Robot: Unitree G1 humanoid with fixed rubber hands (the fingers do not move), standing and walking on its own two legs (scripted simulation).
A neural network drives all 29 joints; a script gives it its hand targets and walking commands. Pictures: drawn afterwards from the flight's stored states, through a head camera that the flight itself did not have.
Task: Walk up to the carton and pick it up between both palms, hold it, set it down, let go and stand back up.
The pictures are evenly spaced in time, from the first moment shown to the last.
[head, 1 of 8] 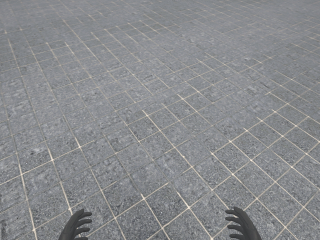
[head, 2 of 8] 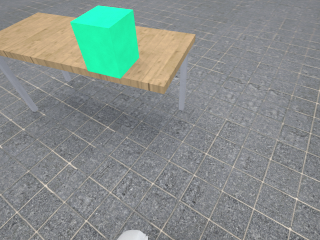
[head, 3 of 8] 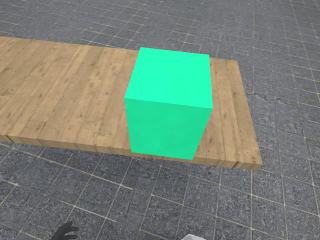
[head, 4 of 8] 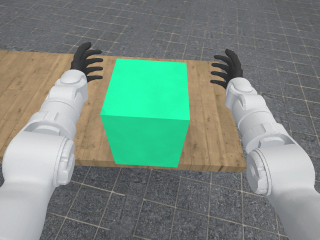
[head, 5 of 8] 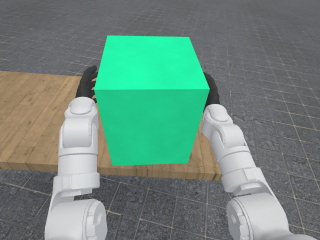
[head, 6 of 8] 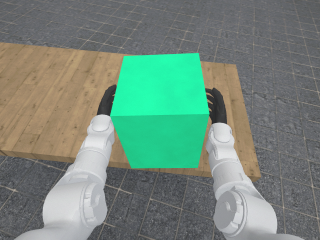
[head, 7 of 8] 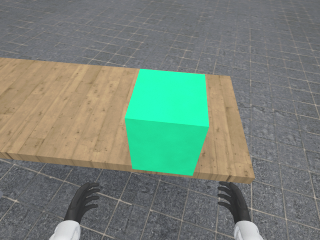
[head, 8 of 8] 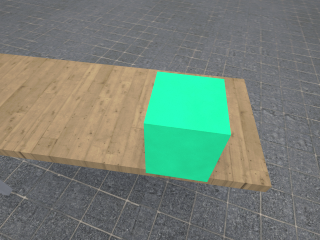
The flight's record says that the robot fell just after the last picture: no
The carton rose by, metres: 0.21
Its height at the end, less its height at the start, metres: +0.00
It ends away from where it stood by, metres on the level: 0.02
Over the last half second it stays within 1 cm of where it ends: yes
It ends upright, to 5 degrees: yes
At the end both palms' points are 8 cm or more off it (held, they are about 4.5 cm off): yes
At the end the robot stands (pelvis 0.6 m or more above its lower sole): yes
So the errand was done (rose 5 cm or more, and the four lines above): yes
